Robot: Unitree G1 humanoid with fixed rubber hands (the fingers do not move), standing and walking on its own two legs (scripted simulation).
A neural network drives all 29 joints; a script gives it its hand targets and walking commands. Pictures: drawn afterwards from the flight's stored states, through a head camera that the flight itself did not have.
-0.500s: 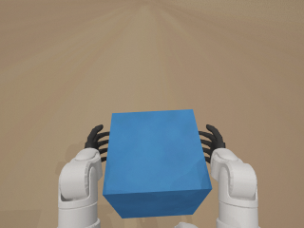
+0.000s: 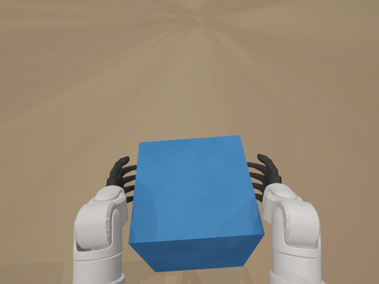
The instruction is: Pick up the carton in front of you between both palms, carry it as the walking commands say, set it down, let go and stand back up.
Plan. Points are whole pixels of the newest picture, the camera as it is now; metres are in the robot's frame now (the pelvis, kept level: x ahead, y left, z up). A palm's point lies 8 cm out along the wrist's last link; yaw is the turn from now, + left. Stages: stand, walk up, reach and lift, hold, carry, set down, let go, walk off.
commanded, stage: carry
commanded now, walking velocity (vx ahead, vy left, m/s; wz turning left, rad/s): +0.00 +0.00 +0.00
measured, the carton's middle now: (194, 208) +0.28 +0.00 +0.00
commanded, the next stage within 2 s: hold in 1.66 s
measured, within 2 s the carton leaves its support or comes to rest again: neither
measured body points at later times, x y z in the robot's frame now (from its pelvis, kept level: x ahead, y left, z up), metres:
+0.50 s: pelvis -0.01 +0.02 +0.00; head -0.04 +0.02 +0.45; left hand +0.26 +0.17 +0.08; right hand +0.26 -0.13 +0.08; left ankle -0.12 +0.11 -0.73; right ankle +0.03 -0.09 -0.73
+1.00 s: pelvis -0.05 +0.02 +0.00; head -0.08 +0.02 +0.45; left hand +0.23 +0.18 +0.04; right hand +0.23 -0.12 +0.04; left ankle -0.12 +0.11 -0.73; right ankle +0.03 -0.09 -0.73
